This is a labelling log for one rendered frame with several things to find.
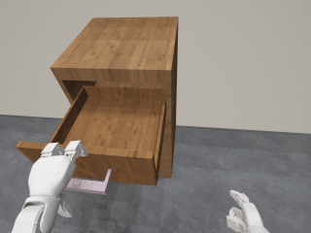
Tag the cabinet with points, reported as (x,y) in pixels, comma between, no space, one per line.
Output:
(126,52)

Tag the robot right hand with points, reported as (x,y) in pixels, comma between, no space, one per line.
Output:
(240,220)

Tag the left robot forearm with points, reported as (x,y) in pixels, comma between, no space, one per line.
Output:
(38,215)

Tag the robot left hand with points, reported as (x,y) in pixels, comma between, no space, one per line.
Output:
(51,173)

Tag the handle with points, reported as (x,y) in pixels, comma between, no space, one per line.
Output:
(87,186)

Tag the drawer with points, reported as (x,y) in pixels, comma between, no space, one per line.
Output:
(122,129)

